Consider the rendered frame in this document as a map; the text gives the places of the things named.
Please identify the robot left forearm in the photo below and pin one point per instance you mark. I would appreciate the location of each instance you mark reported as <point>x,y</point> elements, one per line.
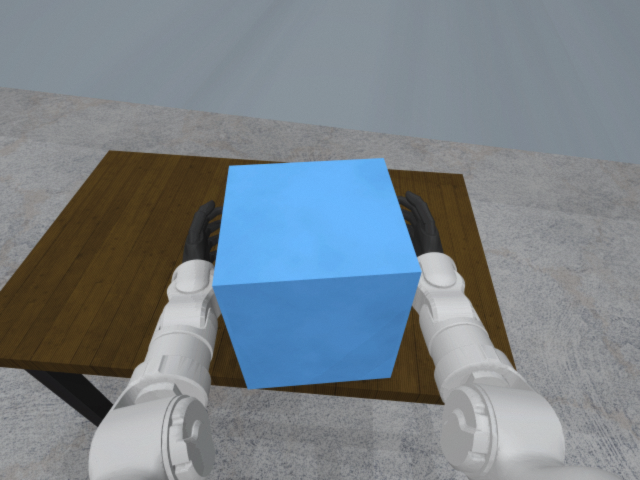
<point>182,346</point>

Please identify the right robot hand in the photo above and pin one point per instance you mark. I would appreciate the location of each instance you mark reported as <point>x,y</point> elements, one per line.
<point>423,231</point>

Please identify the left robot hand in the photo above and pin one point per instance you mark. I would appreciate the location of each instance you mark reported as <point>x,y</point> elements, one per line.
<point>198,243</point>

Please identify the robot left upper arm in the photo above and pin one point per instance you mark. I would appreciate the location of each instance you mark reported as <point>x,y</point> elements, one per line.
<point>164,439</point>

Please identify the robot right upper arm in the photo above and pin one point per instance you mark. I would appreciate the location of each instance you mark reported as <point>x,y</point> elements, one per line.
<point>499,433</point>

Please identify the robot right forearm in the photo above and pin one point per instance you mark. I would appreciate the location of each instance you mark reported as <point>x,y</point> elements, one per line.
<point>456,339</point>

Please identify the table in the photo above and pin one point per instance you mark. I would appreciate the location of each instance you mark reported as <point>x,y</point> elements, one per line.
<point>88,297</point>

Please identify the carton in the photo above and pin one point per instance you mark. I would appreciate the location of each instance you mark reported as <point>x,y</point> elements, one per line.
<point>315,272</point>

